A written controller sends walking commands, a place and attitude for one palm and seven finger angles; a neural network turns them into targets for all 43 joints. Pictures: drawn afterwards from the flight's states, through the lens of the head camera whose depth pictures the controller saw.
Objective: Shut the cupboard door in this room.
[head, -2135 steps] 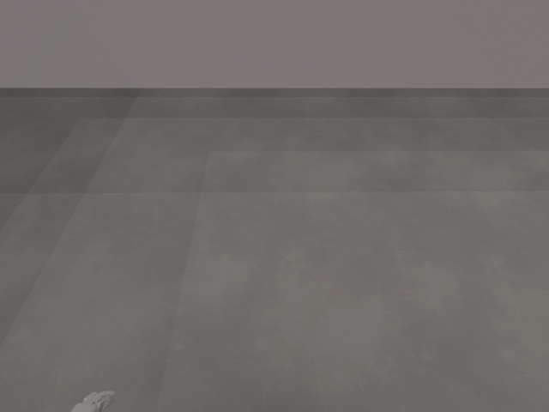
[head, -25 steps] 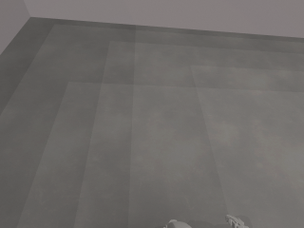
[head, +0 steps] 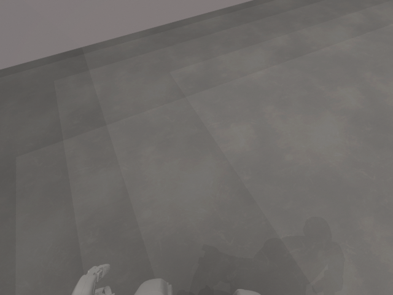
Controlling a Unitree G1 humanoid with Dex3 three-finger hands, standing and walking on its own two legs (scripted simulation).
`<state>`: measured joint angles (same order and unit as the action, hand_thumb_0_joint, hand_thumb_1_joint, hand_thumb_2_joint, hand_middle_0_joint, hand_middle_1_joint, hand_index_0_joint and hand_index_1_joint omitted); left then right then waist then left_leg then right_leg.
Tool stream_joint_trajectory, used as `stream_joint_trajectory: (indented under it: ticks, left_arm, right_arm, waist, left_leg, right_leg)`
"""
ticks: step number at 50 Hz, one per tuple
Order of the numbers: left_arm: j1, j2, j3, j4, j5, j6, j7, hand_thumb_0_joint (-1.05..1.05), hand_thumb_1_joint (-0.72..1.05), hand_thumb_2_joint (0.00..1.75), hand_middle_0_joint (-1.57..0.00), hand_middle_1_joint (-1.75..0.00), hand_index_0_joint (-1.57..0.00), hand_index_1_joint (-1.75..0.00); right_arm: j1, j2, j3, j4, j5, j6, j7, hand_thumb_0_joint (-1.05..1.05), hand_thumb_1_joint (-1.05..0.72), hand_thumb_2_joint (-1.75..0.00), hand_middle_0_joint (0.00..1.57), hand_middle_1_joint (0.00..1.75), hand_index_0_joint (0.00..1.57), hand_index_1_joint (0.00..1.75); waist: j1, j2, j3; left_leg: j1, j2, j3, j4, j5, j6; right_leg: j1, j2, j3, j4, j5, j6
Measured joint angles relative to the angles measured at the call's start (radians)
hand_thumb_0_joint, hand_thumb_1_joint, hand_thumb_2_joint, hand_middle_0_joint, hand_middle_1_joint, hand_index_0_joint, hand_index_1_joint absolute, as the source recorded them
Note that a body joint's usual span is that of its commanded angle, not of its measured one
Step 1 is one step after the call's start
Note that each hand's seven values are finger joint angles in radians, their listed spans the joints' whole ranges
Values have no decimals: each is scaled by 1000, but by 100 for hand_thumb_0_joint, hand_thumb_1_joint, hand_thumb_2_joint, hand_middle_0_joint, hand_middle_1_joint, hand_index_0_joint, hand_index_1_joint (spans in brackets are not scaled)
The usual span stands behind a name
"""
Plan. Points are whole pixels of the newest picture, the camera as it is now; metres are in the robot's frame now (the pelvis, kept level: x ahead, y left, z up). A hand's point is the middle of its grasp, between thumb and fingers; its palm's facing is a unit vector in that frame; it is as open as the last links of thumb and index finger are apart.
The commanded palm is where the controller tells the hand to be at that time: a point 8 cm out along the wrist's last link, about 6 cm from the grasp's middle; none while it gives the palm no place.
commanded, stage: walk around to get in front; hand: left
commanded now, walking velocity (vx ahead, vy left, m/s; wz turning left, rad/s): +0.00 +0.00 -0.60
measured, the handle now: out of the picture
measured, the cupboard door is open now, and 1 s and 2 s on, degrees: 82 82 82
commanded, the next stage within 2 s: walk to a spot facing it in 1.76 s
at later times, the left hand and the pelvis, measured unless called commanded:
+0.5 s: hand out of the picture +0.10 +0.23 -0.16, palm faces -0.19 -0.96 -0.18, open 7.4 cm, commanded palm none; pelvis +0.02 +0.04 +0.02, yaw -16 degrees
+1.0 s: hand (212, 198) +0.38 -0.02 -0.16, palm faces -0.60 -0.78 -0.18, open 7.4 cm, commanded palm none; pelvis +0.15 -0.08 -0.01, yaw -35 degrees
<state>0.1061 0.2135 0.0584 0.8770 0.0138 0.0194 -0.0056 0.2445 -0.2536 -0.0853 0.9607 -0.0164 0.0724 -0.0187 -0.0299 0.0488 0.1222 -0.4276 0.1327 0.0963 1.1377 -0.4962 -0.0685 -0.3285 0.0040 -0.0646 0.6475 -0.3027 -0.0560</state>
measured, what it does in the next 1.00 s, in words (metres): walks ahead, turning right: left foot, then right foot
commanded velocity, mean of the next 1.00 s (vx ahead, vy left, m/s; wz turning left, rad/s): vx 0.24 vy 0.00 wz -0.55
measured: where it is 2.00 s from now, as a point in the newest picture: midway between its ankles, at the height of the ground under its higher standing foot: (271, 230)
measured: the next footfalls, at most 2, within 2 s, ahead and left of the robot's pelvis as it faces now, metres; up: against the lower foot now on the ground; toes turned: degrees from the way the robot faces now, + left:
left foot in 0.40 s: +0.05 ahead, +0.14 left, +0.00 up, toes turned -11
right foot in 0.92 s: +0.20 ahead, -0.21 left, +0.00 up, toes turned -41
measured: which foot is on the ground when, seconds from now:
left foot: up 0.00-0.38, down 0.40-0.90, up 0.92-1.00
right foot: down 0.00-0.40, up 0.42-0.90, down 0.92-1.00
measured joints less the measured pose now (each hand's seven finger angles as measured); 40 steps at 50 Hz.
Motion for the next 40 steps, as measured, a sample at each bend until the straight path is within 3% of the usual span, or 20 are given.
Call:
stream_joint_trajectory:
  ticks: [6, 13, 19, 21, 22, 24, 27, 30, 35, 40]
  left_arm:
    - [31, -8, -8, 14, 2, 5, -1, 0, 90, 90, -20, -30, -20, -30]
    - [83, -12, -9, 30, 8, 8, -9, 0, 90, 90, -21, -30, -20, -30]
    - [128, 10, 6, 47, 10, 22, -12, 0, 90, 90, -21, -30, -20, -30]
    - [147, 23, 13, 55, 6, 30, -14, 1, 90, 90, -21, -30, -20, -30]
    - [153, 28, 18, 64, 5, 37, -17, 1, 90, 90, -21, -30, -20, -30]
    - [164, 34, 27, 78, 12, 48, -28, 1, 91, 90, -20, -30, -20, -30]
    - [173, 44, 40, 81, 20, 44, -49, 1, 91, 90, -20, -30, -20, -30]
    - [171, 55, 47, 72, 23, 35, -54, 1, 91, 90, -20, -30, -20, -30]
    - [135, 59, 48, 71, 24, 36, -53, 1, 91, 90, -20, -30, -19, -30]
    - [52, 36, 30, 64, 21, 36, -59, 1, 91, 90, -20, -30, -19, -30]
  right_arm:
    - [-49, 8, 8, -33, -6, -13, 7, 1, -91, -90, 20, 30, 20, 30]
    - [-101, 12, 15, -57, -2, -18, 3, 1, -91, -90, 20, 30, 20, 30]
    - [-111, 30, 27, -84, 4, -43, 4, 1, -91, -90, 20, 30, 20, 30]
    - [-94, 39, 35, -91, 2, -66, 2, 0, -91, -90, 20, 30, 20, 30]
    - [-83, 44, 39, -92, 0, -74, 2, 0, -91, -90, 20, 30, 20, 30]
    - [-50, 50, 46, -89, -5, -79, 2, 0, -91, -90, 21, 30, 20, 30]
    - [8, 54, 48, -68, -8, -86, -3, 0, -90, -90, 21, 30, 20, 30]
    - [58, 61, 47, -41, -7, -99, -5, 0, -90, -90, 21, 30, 20, 30]
    - [135, 83, 44, 0, -6, -119, -7, 0, -90, -90, 21, 30, 20, 30]
    - [201, 95, 37, 42, -15, -124, -4, 0, -91, -90, 21, 30, 20, 30]
  waist:
    - [13, -33, -17]
    - [43, -47, -38]
    - [72, -76, -65]
    - [70, -87, -81]
    - [68, -92, -84]
    - [63, -86, -95]
    - [57, -67, -111]
    - [55, -63, -113]
    - [40, -73, -93]
    - [-1, -67, -53]
  left_leg:
    - [-68, -24, -67, -22, 123, -17]
    - [-28, -57, -93, -165, 111, -18]
    - [111, -106, -80, -454, 80, 10]
    - [170, -111, -64, -576, 157, 49]
    - [179, -107, -51, -575, 174, 66]
    - [218, -89, -26, -602, 169, 83]
    - [287, -61, 5, -688, 181, 82]
    - [340, -47, 44, -746, 187, 79]
    - [413, -33, 124, -781, 152, 65]
    - [479, -13, 199, -779, 91, 32]
  right_leg:
    - [27, 32, 64, -109, 76, -13]
    - [19, 68, 124, -141, 109, -7]
    - [-13, 91, 180, -131, 116, 20]
    - [-45, 104, 198, -58, 22, 31]
    - [-69, 102, 184, 16, -64, 39]
    - [-124, 87, 131, 190, -112, 58]
    - [-201, 42, 78, 404, -46, 79]
    - [-258, -8, 72, 522, 40, 93]
    - [-306, -71, 50, 508, 97, 109]
    - [-290, -89, -25, 293, 82, 94]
